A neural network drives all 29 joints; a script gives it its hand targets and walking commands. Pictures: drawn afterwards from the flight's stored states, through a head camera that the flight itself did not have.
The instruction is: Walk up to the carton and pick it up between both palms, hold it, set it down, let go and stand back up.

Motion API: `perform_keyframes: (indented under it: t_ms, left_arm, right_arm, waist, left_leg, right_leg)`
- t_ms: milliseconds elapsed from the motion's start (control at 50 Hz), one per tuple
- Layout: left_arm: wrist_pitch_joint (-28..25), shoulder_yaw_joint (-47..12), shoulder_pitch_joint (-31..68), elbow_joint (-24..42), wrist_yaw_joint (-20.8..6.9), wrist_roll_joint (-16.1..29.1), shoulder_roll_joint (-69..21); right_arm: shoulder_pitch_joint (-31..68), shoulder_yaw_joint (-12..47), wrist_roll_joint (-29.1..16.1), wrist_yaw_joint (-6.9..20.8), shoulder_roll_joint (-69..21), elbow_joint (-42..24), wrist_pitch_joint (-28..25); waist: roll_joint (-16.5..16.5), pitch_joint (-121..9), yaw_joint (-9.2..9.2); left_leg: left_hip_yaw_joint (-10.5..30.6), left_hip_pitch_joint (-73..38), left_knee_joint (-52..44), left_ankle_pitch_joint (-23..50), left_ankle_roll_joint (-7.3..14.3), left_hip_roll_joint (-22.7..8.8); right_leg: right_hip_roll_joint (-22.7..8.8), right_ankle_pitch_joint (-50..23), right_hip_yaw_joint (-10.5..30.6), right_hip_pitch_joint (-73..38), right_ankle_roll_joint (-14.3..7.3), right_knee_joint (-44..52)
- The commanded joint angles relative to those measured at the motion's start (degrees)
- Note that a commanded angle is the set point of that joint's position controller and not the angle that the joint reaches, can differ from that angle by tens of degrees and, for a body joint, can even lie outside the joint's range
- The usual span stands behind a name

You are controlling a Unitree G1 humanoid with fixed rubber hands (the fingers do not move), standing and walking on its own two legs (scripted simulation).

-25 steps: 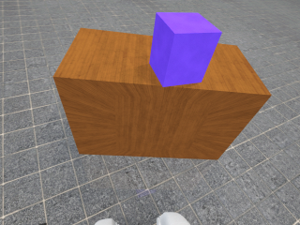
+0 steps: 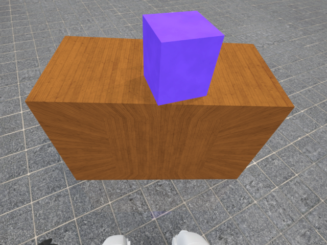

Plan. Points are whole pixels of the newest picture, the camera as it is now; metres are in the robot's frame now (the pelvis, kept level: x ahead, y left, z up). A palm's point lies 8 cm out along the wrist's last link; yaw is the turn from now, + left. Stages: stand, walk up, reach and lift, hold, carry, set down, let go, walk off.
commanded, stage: walk up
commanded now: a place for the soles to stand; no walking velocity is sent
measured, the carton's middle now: (177, 58) +0.72 -0.06 +0.07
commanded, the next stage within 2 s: none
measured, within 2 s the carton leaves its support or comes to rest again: neither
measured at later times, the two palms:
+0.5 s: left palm out of the picture +0.14 +0.30 -0.11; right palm out of the picture +0.11 -0.32 -0.08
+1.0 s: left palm (63, 237) +0.16 +0.25 -0.11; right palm (302, 235) +0.16 -0.38 -0.09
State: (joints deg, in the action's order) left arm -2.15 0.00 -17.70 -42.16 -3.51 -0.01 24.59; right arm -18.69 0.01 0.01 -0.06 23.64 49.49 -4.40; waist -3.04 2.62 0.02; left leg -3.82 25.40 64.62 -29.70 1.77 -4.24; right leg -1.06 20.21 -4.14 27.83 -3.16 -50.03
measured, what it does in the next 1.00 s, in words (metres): walks ahead: left foot, then right foot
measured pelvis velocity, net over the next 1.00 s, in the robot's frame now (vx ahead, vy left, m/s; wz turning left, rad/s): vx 0.10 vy -0.06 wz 0.05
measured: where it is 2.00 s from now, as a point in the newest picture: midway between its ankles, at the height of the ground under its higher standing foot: outside the picture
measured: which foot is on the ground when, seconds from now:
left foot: up 0.00-0.20, down 0.22-0.64, up 0.66-0.90, down 0.92-1.00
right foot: down 0.00-0.24, up 0.26-0.58, down 0.60-1.00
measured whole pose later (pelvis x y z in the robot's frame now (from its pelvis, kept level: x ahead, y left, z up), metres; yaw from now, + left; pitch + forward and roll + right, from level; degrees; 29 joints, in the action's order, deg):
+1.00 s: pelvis +0.10 -0.06 -0.01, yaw +3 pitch -2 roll +0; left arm 1.3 0.0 -17.7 -42.4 -1.8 0.0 24.2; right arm -18.9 0.0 0.0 -1.6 24.2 49.5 -3.8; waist -2.4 3.3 0.1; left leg -3.2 25.0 53.2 -26.3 -0.1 -3.9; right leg -1.1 23.0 -3.8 30.1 -2.9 -53.6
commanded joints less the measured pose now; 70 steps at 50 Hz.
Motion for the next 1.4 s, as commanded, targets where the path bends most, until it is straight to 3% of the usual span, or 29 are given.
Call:
perform_keyframes:
  t_ms: [0, 120, 180, 200, 220, 240, 280, 340, 480, 560, 580, 600, 620, 640, 840, 880, 900, 920, 940, 1020, 1060, 1100, 1180, 1260, 1300, 1320, 1340, 1360, 1380]
  left_arm:
    - [-1.6, 8.5, -4.4, 1.8, 2.0, -1.2, 16.6]
    - [-0.3, 8.6, -0.3, 2.5, 0.7, -1.9, 17.8]
    - [1.0, 7.5, 6.1, 4.5, 0.0, -1.8, 15.2]
    - [1.6, 6.4, 5.8, 5.1, 0.0, -2.2, 10.1]
    - [1.7, 5.6, 6.0, 6.4, 0.2, -2.2, 5.7]
    - [2.2, 6.9, 8.0, 6.1, 0.6, -3.1, 11.4]
    - [2.1, 8.1, 6.5, 4.0, -0.1, -2.7, 14.9]
    - [1.9, 8.2, 2.2, 2.0, -0.3, -2.2, 12.4]
    - [1.0, 7.3, 5.1, 2.9, 0.3, -1.5, 10.5]
    - [-0.8, 8.0, -4.1, -0.3, 1.2, -1.5, 10.2]
    - [-1.3, 9.0, -10.3, -2.5, 1.9, -1.9, 12.7]
    - [-1.6, 10.0, -9.9, -1.9, 2.9, -2.3, 18.4]
    - [-1.3, 9.9, -8.9, -1.0, 3.0, -0.9, 20.4]
    - [-1.1, 9.5, -7.1, -0.6, 2.9, -0.6, 20.2]
    - [-0.2, 6.9, 2.1, 0.9, 3.1, -1.3, 15.9]
    - [0.3, 6.1, 5.3, 1.4, 2.7, -0.7, 14.4]
    - [0.6, 5.1, 5.6, 1.7, 2.5, -0.4, 10.5]
    - [0.9, 4.4, 5.7, 2.6, 2.4, 0.1, 6.1]
    - [1.0, 5.7, 8.3, 2.3, 3.1, -0.5, 10.3]
    - [-0.4, 6.6, -1.4, -2.3, 2.2, -0.6, 11.2]
    - [-1.6, 7.2, -2.1, -2.2, 2.7, -1.5, 14.7]
    - [-1.6, 7.8, 0.5, -1.6, 2.9, -1.3, 18.6]
    - [-0.6, 5.8, 5.7, -0.4, 2.8, -1.0, 13.5]
    - [-0.1, 5.6, 6.5, 0.2, 2.7, -0.7, 10.3]
    - [-0.6, 6.0, 2.6, -1.0, 2.8, -0.6, 11.3]
    - [-0.9, 6.0, 0.4, -1.5, 2.8, -0.8, 10.9]
    - [-2.0, 8.4, -7.2, -1.9, 1.8, -2.5, 15.6]
    - [-2.6, 10.2, -12.2, -2.9, 1.7, -2.7, 20.1]
    - [-2.9, 10.8, -11.9, -2.5, 1.9, -2.2, 22.2]
  right_arm:
    - [-0.4, -5.9, -0.1, -1.1, 15.2, -3.9, -1.4]
    - [0.2, -6.6, -0.1, -1.3, 16.6, -3.5, -2.1]
    - [-11.2, -6.8, -0.1, -2.0, 15.5, 1.1, -3.5]
    - [-19.2, -8.6, 0.8, -2.9, 19.0, 3.0, -3.6]
    - [-20.6, -10.1, 1.9, -3.7, 25.6, 2.0, -3.6]
    - [-14.6, -10.7, 0.4, -4.2, 29.0, 0.0, -3.4]
    - [-7.6, -9.0, 0.5, -4.4, 24.9, -1.1, -3.3]
    - [-8.5, -8.1, 1.0, -4.1, 21.5, -1.7, -3.7]
    - [-3.9, -8.2, 1.2, -3.3, 21.7, -3.8, -3.4]
    - [1.8, -6.6, 1.1, -2.8, 18.3, -5.0, -2.0]
    - [-0.6, -5.3, 1.0, -2.8, 14.2, -5.1, -1.6]
    - [-1.0, -3.8, 0.2, -2.8, 9.4, -5.8, -1.5]
    - [3.5, -4.5, -0.7, -3.4, 12.8, -6.4, -0.5]
    - [5.0, -5.1, -0.2, -3.5, 15.6, -5.6, 0.2]
    - [0.3, -5.5, 0.4, -2.1, 13.1, -2.5, -0.7]
    - [-5.3, -5.8, 0.6, -2.1, 12.5, 0.0, -1.3]
    - [-8.1, -6.6, 1.6, -2.4, 14.2, 1.2, -1.8]
    - [-9.9, -7.5, 2.5, -2.7, 19.0, 1.4, -2.2]
    - [-4.3, -8.3, 2.2, -2.9, 23.9, -0.3, -1.8]
    - [7.5, -5.6, 1.6, -2.4, 17.5, -3.4, -0.8]
    - [5.0, -4.7, 0.9, -1.8, 12.6, -3.8, -0.1]
    - [4.8, -5.6, 0.8, -2.1, 15.2, -3.3, 0.4]
    - [-0.8, -5.7, 1.1, -1.7, 13.6, -0.6, -0.7]
    - [0.8, -7.0, 2.1, -2.2, 19.5, -1.0, -1.4]
    - [5.1, -6.4, 1.6, -2.3, 18.6, -2.4, -1.1]
    - [6.6, -5.8, 1.6, -2.1, 16.9, -3.1, -0.9]
    - [2.1, -7.6, 1.1, -0.7, 18.5, -3.4, -0.6]
    - [5.9, -6.7, 1.1, -0.4, 15.6, -5.2, -0.3]
    - [8.4, -6.4, 1.4, -0.3, 15.3, -5.5, 0.1]
  waist:
    - [-2.6, -0.3, -2.99]
    - [-3.3, 5.9, -2.32]
    - [-0.6, -1.5, 3.81]
    - [12.5, -6.3, 7.66]
    - [22.5, -5.1, 8.28]
    - [17.6, -1.2, 7.28]
    - [5.3, 4.9, 2.63]
    - [9.4, -0.4, 2.66]
    - [13.5, 1.4, 2.62]
    - [12.1, -4.8, -3.65]
    - [3.4, -9.6, -5.68]
    - [-9.8, -7.2, -5.17]
    - [-10.3, -4.8, -6.18]
    - [-4.8, -2.2, -5.23]
    - [-2.2, -0.3, -0.67]
    - [-0.1, -2.8, 2.6]
    - [5.2, -4.2, 4.11]
    - [19.6, -5.6, 4.83]
    - [19.0, -0.6, 4.98]
    - [12.5, -0.8, -2.56]
    - [-1.5, -2.1, -1.55]
    - [-1.3, -0.9, -1.35]
    - [0.6, -1.9, 2.15]
    - [15.8, -0.8, 1.91]
    - [12.2, -1.1, -0.77]
    - [11.9, -2.6, -2.23]
    - [3.1, -7.5, -3.26]
    - [-8.1, -4.6, -6.23]
    - [-5.8, -0.3, -7.07]
  left_leg:
    - [3.0, 15.1, -0.4, 2.9, 1.1, -1.6]
    - [0.6, 9.2, -13.7, 1.2, 1.6, -1.5]
    - [-1.8, -17.3, -31.3, 9.4, 2.6, 2.8]
    - [9.8, -31.7, -37.2, -1.1, 4.4, -2.6]
    - [39.7, -32.2, -48.4, -20.4, 8.1, -18.5]
    - [48.1, -24.1, -53.9, -27.7, 11.9, -25.8]
    - [37.5, -17.3, -48.9, -18.1, 13.3, -22.4]
    - [25.1, -20.9, -41.5, 3.8, 11.3, -18.1]
    - [17.2, -12.2, -35.3, 19.1, 13.5, -18.8]
    - [5.3, -2.3, -21.6, 28.3, 7.0, -12.3]
    - [2.2, 1.2, -6.0, 25.8, 4.9, -8.4]
    - [-1.8, 12.8, 4.9, 12.9, 0.8, -1.4]
    - [0.9, 21.5, 6.3, -2.6, 0.4, 2.5]
    - [3.1, 20.8, 8.0, -4.5, 0.5, 0.6]
    - [2.0, 2.0, -16.8, -2.1, 1.7, -0.3]
    - [0.5, -12.3, -27.4, 5.8, 2.2, 2.2]
    - [7.2, -19.3, -33.1, 3.3, 3.7, -0.3]
    - [30.2, -20.5, -42.7, -11.1, 8.0, -14.1]
    - [38.2, -9.8, -46.2, -14.5, 13.2, -21.2]
    - [17.2, 2.7, -33.9, 1.5, 8.6, -12.6]
    - [4.1, 10.1, -15.8, 1.1, 1.6, -1.5]
    - [2.5, 9.6, -10.9, -4.9, 1.0, 0.7]
    - [3.3, -4.2, -23.6, 1.9, 2.7, 0.6]
    - [28.1, -7.6, -40.2, -6.2, 10.2, -15.6]
    - [22.1, -2.5, -34.3, 2.3, 9.5, -13.6]
    - [18.0, 0.5, -30.5, 5.8, 7.6, -11.4]
    - [15.0, 4.5, -19.5, -15.3, 7.1, -7.2]
    - [3.7, 20.3, -4.7, -15.8, 2.3, 1.7]
    - [1.5, 30.1, 3.0, -7.8, 1.5, 3.2]
  right_leg:
    - [-15.2, 5.4, 31.4, -16.2, -7.0, 30.8]
    - [-16.3, 20.9, 28.5, -6.4, -10.8, 32.5]
    - [-9.2, 15.2, 14.1, 5.3, -7.5, 17.1]
    - [-3.6, 16.1, 6.5, 17.4, -3.6, -1.5]
    - [4.1, 12.1, 2.3, 28.8, 1.3, -17.5]
    - [0.2, 10.8, 9.9, 29.6, 1.9, -20.4]
    - [-3.3, 6.1, 10.3, 25.6, 2.5, -20.0]
    - [-3.7, 6.2, 8.2, 21.6, 2.9, -17.7]
    - [-5.0, 5.6, 3.4, 15.8, 2.1, -8.1]
    - [-0.3, -2.1, -0.4, -9.3, -0.3, 11.1]
    - [-0.5, -2.4, 5.7, -17.1, 0.0, 15.5]
    - [-10.2, -4.0, 26.5, -20.2, -2.9, 23.4]
    - [-16.8, -3.8, 43.6, -21.2, -7.4, 31.3]
    - [-17.9, 1.7, 44.3, -17.5, -8.0, 32.1]
    - [-15.2, 0.8, 28.0, -3.2, -10.4, 23.1]
    - [-10.9, 2.5, 19.2, 5.4, -7.1, 17.2]
    - [-7.6, 6.4, 14.3, 12.2, -3.9, 9.1]
    - [-0.4, 11.6, 5.9, 19.0, 0.7, -5.0]
    - [-1.3, 13.3, 5.8, 17.1, 1.4, -7.9]
    - [-1.5, 7.1, 4.9, -3.6, 0.8, 5.6]
    - [-9.1, 11.6, 24.6, -9.7, -2.2, 23.0]
    - [-17.5, 20.2, 38.0, -6.8, -8.3, 29.3]
    - [-10.1, 14.6, 20.8, 2.1, -4.6, 20.0]
    - [-0.5, 8.9, 3.8, 9.4, 1.1, -1.0]
    - [-1.1, 7.7, 4.5, 1.8, 0.3, 4.0]
    - [-1.6, 5.2, 6.7, -2.9, -0.3, 8.5]
    - [-3.9, 25.6, 17.1, -9.7, -1.9, 14.8]
    - [-10.4, 40.9, 34.3, -19.6, -4.0, 29.7]
    - [-19.4, 46.5, 49.6, -22.2, -9.1, 37.7]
